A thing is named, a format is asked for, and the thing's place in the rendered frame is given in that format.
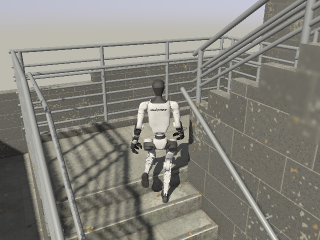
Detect stairs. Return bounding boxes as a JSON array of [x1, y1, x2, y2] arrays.
[[57, 168, 219, 240]]

